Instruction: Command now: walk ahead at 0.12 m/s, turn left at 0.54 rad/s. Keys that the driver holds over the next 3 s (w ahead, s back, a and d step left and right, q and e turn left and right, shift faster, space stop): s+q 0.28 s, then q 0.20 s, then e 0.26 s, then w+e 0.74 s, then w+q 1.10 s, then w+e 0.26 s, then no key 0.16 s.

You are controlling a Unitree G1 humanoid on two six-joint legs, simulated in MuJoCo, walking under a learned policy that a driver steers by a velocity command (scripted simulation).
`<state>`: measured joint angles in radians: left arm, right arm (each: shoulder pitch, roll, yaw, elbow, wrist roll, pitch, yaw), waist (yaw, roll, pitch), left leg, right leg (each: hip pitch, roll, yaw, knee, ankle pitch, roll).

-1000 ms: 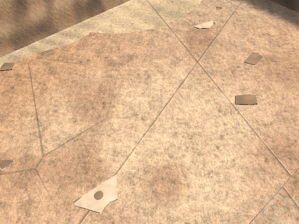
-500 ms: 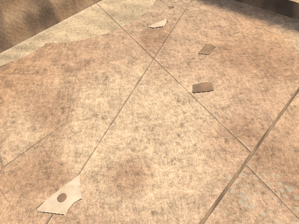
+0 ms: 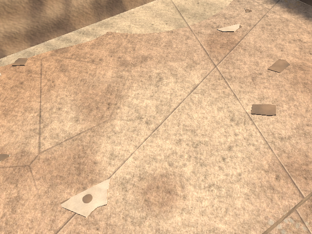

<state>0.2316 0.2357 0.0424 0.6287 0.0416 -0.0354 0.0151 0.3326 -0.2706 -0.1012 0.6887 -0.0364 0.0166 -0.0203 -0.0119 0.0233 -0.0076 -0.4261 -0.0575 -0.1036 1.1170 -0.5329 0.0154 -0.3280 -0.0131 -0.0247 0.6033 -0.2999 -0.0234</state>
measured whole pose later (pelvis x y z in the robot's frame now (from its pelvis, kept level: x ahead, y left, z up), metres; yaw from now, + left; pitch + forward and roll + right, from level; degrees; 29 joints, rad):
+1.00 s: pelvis +0.02 +0.01 -0.04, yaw +11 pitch +0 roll -1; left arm 0.55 0.26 0.06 0.72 0.00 0.07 0.00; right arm -0.04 -0.16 -0.02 0.52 0.04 0.00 -0.02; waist 0.11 0.05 -0.04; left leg -0.84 0.21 0.08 1.73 -0.77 0.01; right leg -0.28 0.02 -0.15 0.85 -0.60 -0.07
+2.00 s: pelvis +0.50 -0.03 +0.11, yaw -1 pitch +5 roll +1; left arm 0.15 0.21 0.00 0.64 0.06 -0.13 -0.01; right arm 0.26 -0.25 -0.03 0.88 -0.06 -0.14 0.06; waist -0.02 0.02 -0.08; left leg -0.52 -0.04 -0.08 1.29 -0.30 0.06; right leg -0.40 -0.02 -0.06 0.57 -0.25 -0.03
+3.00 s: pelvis +1.05 +0.08 +0.10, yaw +19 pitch +4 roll +0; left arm 0.06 0.22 0.02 0.64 0.02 -0.11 -0.03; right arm 0.31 -0.28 -0.05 0.81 0.00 -0.05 -0.01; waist -0.06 0.00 0.00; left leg -0.22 -0.09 -0.07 0.86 -0.48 0.03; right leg -0.52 0.02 -0.03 0.53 -0.08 -0.06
